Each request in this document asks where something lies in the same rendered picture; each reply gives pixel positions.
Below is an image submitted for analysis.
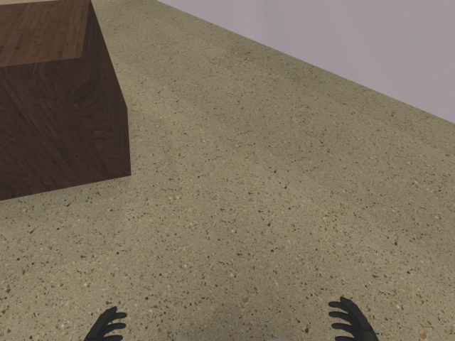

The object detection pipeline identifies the pedestal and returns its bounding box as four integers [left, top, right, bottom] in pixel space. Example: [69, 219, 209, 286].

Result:
[0, 0, 131, 201]

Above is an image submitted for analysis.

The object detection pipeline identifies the left robot hand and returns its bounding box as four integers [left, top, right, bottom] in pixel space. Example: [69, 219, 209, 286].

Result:
[83, 306, 127, 341]

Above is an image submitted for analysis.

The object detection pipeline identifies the right robot hand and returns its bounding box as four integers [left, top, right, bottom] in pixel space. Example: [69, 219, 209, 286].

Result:
[328, 296, 379, 341]

